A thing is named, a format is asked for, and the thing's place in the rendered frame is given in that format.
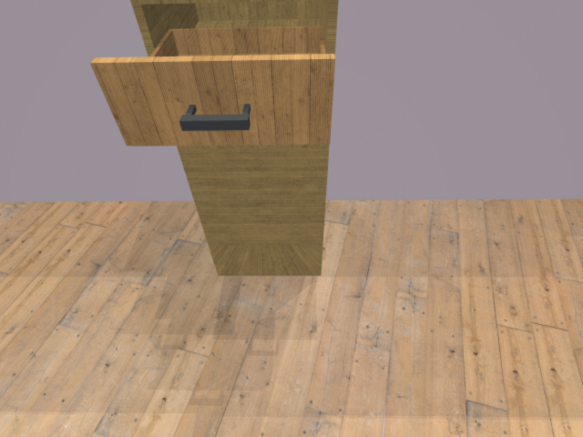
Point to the cabinet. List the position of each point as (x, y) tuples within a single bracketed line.
[(262, 207)]

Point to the drawer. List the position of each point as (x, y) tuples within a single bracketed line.
[(282, 72)]

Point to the handle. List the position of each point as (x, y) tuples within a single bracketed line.
[(192, 122)]

